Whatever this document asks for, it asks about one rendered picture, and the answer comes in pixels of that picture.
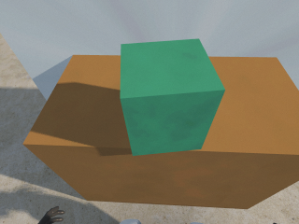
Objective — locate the pedestal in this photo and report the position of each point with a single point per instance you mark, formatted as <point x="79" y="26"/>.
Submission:
<point x="250" y="153"/>

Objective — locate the left robot hand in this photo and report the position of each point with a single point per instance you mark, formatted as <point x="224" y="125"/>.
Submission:
<point x="50" y="218"/>

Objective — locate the carton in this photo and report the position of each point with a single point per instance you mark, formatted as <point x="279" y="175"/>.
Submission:
<point x="170" y="93"/>

